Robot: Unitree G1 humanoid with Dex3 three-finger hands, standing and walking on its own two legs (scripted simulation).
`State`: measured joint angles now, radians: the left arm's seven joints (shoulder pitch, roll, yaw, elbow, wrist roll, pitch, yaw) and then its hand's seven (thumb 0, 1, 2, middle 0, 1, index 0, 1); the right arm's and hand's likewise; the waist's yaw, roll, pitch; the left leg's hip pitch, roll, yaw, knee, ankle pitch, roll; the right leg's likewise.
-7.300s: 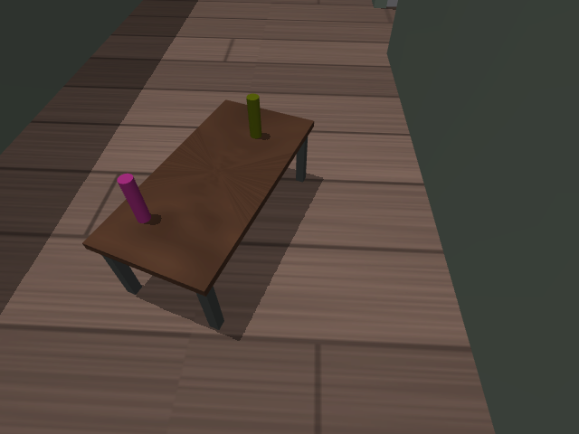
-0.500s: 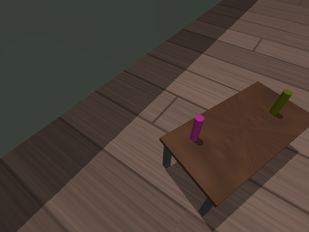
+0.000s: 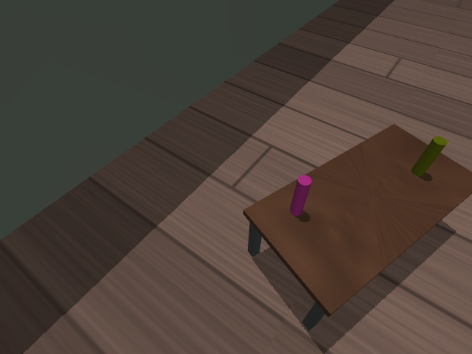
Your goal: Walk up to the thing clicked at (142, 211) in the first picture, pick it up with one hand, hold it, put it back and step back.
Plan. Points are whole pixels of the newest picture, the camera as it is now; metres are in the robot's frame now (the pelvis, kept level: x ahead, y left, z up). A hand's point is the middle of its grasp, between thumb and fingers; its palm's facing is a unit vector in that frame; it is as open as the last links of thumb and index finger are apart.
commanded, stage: stand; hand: left
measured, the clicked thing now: (299, 196) +0.68 -0.21 -0.35
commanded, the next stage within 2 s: walk up in 0.02 s
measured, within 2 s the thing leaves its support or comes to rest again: neither
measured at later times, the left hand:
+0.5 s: hand (120, 338) +0.18 +0.23 -0.13, palm faces -0.26 -0.81 -0.52, open 7.4 cm
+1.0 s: hand (163, 217) +0.47 +0.21 -0.17, palm faces -0.58 -0.69 -0.44, open 7.4 cm
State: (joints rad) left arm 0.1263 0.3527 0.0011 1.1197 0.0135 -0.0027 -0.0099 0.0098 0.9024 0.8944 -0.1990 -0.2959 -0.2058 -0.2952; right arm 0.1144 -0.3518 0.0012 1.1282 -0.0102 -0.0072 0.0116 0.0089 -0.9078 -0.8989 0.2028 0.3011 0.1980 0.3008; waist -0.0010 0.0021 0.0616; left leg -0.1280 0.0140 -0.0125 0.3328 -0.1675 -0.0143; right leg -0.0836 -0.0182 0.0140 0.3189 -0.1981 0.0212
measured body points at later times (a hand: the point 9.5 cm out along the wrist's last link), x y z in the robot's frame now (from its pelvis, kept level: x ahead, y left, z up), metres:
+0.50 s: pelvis +0.10 -0.05 -0.02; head +0.10 -0.11 +0.43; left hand +0.19 +0.27 -0.09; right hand +0.11 -0.38 -0.16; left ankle +0.17 +0.10 -0.67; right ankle +0.06 -0.16 -0.75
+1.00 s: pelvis +0.22 +0.05 -0.04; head +0.30 +0.01 +0.40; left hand +0.50 +0.25 -0.14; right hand +0.15 -0.28 -0.14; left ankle +0.34 +0.12 -0.75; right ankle +0.12 -0.06 -0.66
